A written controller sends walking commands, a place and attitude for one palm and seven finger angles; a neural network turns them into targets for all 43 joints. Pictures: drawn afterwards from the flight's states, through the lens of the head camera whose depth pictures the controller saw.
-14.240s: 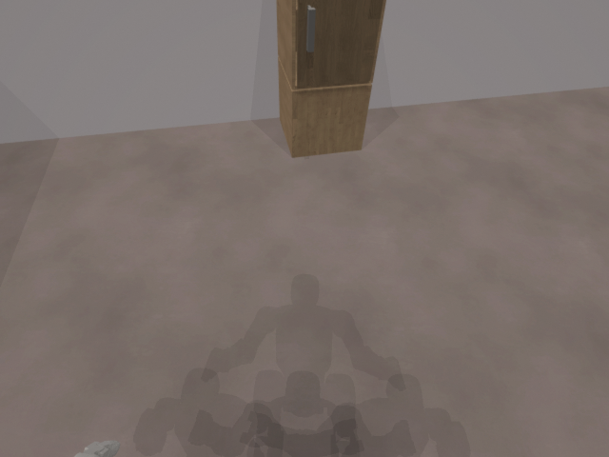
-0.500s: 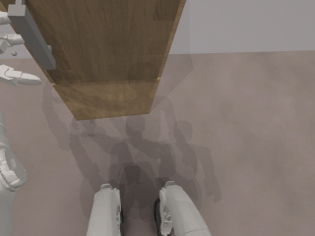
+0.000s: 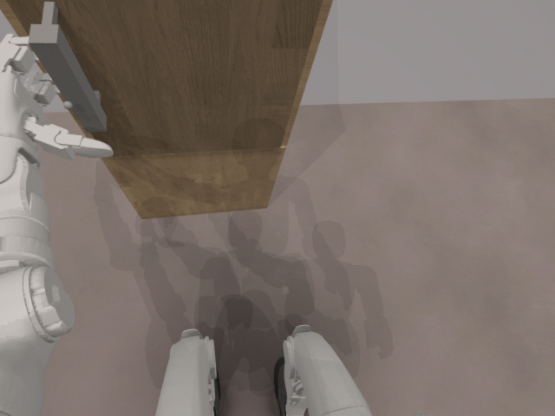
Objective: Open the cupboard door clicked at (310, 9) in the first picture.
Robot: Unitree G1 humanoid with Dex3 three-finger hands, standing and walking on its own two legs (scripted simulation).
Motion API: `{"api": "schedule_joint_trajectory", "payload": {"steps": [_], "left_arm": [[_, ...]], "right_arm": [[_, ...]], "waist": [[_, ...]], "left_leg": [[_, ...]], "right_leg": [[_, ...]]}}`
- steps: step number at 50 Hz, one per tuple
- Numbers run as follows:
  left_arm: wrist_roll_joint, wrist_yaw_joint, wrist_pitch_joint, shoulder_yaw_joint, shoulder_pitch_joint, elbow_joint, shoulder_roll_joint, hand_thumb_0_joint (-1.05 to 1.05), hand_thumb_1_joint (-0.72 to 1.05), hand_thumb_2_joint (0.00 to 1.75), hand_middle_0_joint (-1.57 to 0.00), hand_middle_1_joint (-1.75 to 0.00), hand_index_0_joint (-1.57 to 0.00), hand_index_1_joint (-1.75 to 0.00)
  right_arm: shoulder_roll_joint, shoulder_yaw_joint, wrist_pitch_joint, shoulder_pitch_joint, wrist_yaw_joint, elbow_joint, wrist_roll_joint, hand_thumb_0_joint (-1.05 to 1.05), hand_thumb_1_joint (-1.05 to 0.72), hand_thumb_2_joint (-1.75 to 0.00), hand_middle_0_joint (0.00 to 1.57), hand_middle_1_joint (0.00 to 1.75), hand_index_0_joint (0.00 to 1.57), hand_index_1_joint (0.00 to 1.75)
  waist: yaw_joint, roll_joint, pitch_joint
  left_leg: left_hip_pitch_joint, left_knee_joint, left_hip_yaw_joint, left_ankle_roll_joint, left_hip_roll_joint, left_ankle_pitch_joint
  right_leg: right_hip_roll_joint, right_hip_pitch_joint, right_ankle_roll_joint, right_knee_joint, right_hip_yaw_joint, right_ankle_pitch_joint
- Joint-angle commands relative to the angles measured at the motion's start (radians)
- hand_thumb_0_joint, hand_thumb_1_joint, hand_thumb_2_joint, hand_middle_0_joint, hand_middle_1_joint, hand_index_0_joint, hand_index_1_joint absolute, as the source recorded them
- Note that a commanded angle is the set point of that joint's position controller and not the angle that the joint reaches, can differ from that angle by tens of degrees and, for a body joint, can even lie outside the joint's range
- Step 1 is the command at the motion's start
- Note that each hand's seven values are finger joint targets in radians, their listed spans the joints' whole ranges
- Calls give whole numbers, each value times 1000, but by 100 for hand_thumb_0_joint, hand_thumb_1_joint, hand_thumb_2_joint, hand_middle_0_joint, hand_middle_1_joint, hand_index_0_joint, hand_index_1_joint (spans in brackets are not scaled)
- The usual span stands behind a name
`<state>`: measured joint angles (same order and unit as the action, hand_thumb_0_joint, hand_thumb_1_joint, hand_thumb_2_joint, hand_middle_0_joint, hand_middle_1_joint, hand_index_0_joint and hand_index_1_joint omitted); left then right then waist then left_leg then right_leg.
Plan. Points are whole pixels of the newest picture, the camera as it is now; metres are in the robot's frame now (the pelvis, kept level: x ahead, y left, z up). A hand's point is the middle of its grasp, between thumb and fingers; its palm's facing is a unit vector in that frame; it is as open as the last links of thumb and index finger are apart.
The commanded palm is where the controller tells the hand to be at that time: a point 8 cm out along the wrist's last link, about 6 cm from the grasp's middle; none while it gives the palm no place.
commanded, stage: slide the fingers in behind the handle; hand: left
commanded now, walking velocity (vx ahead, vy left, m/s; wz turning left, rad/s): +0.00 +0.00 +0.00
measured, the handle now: (75, 73) +0.57 +0.24 +0.05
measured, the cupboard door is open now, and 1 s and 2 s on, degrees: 0 0 9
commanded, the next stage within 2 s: close the thumb around the handle in 0.70 s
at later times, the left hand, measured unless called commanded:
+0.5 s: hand (90, 103) +0.52 +0.21 +0.05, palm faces +0.09 -1.00 -0.02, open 14.0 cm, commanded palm +0.50 +0.25 +0.04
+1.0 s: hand (89, 104) +0.52 +0.22 +0.05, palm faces +0.08 -1.00 -0.02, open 12.9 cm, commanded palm +0.50 +0.24 +0.04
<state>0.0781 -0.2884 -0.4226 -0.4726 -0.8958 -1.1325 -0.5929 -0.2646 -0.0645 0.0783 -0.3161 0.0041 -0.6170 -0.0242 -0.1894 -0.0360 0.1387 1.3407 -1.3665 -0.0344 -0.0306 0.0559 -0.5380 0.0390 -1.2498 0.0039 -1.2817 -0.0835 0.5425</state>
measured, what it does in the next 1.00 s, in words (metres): stands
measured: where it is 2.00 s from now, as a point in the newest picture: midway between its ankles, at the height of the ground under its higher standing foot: (250, 415)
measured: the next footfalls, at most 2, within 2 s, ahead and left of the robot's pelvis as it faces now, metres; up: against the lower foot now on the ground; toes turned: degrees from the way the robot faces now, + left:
none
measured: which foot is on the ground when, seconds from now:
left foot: down 0.00-1.00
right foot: down 0.00-1.00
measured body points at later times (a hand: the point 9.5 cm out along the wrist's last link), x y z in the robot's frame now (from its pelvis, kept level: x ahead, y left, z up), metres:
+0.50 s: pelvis +0.00 +0.00 +0.00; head +0.16 +0.03 +0.42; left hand +0.51 +0.27 +0.05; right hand +0.02 -0.26 -0.11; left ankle +0.04 +0.10 -0.60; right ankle +0.03 -0.13 -0.60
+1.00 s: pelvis +0.00 +0.00 +0.00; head +0.17 +0.03 +0.41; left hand +0.51 +0.27 +0.05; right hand +0.03 -0.27 -0.11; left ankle +0.04 +0.10 -0.60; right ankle +0.03 -0.13 -0.60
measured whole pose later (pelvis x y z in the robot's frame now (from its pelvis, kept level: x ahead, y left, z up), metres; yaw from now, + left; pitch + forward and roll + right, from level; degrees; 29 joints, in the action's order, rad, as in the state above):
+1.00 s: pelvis +0.00 +0.00 +0.00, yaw +0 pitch +29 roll -5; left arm 0.07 -0.23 -0.46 -0.44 -0.91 -1.15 -0.55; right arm -0.27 -0.05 0.08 -0.32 0.01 -0.62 -0.03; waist -0.19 -0.04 0.14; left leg 1.34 -1.37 -0.03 -0.03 0.05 -0.54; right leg 0.04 -1.26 0.01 -1.29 -0.08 0.55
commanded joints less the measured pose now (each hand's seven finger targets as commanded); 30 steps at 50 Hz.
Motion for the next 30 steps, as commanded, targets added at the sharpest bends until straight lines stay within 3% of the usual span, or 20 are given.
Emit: {"api": "schedule_joint_trajectory", "payload": {"steps": [1,4,5,6,8,10,13,16,18,19,23,24,30], "left_arm": [[15,15,-73,-7,-405,194,-248,0,-50,30,-30,-120,-30,-120],[15,20,-86,-17,-406,221,-255,0,-50,30,-30,-120,-30,-120],[17,20,-86,12,-412,223,-214,0,-50,30,-30,-120,-30,-120],[17,23,-87,2,-409,223,-225,0,-50,30,-30,-120,-30,-120],[19,27,-86,36,-420,212,-176,0,-50,30,-30,-120,-30,-120],[17,37,-84,11,-429,211,-208,0,-50,30,-30,-120,-30,-120],[14,53,-96,32,-425,240,-170,0,-50,30,-30,-120,-30,-120],[8,73,-96,29,-399,213,-160,0,-50,30,-30,-120,-30,-120],[0,86,-101,-14,-388,200,-217,0,-50,30,-30,-120,-30,-120],[-4,88,-100,5,-380,197,-195,0,-50,30,-30,-120,-30,-120],[-3,87,-114,2,-403,200,-204,0,-50,30,-30,-120,-30,-120],[-3,84,-118,-16,-391,196,-225,0,-50,30,-30,-120,-30,-120],[18,55,-116,15,-362,210,-173,0,-50,30,-30,-120,-30,-120]], "right_arm": [[-198,78,-6,-187,-13,29,-3,0,-90,-90,20,30,20,30],[-199,81,-6,-191,-13,31,-5,0,-90,-90,20,30,20,30],[-192,81,-6,-188,-10,28,-5,0,-90,-90,20,30,20,30],[-195,84,-5,-191,-9,25,-6,0,-90,-90,20,30,20,30],[-191,84,-6,-192,-7,23,-5,0,-90,-90,20,30,20,30],[-197,85,-3,-199,-9,18,-7,0,-90,-90,20,30,20,30],[-189,88,-4,-196,-4,22,-11,0,-90,-90,20,30,20,30],[-187,88,1,-196,0,22,-12,0,-90,-90,20,30,20,30],[-192,86,5,-199,-1,25,-12,0,-90,-90,20,30,20,30],[-188,83,7,-192,1,33,-11,0,-90,-90,20,30,20,30],[-188,81,4,-189,0,33,-10,0,-90,-90,20,30,20,30],[-191,81,6,-189,0,36,-11,0,-90,-90,20,30,20,30],[-188,88,8,-186,0,36,-5,0,-90,-90,20,30,20,30]], "waist": [[-11,-182,532],[-5,-193,568],[-10,-209,564],[-9,-194,557],[-21,-191,539],[-16,-186,545],[-7,-219,576],[-6,-184,547],[1,-158,534],[0,-176,537],[-10,-164,520],[2,-166,531],[-2,-159,548]], "left_leg": [[-530,145,-65,1,-8,374],[-553,144,-67,2,-8,407],[-562,144,-65,3,-9,409],[-568,148,-71,5,-6,402],[-567,148,-74,3,-8,395],[-570,154,-77,5,-7,396],[-610,155,-78,9,-9,424],[-585,161,-75,10,-11,408],[-554,161,-72,6,-11,395],[-549,163,-64,6,-14,388],[-524,158,-59,1,-14,368],[-524,159,-60,4,-14,369],[-549,160,-56,4,-13,390]], "right_leg": [[16,137,20,148,33,-248],[15,147,22,141,34,-271],[16,137,22,143,33,-271],[17,132,22,144,29,-261],[17,111,23,144,29,-255],[16,119,23,146,26,-253],[15,113,27,141,25,-263],[16,128,23,150,24,-258],[17,149,25,147,28,-258],[16,148,23,149,31,-256],[17,156,22,149,37,-254],[17,165,22,147,36,-253],[18,175,19,153,37,-278]]}}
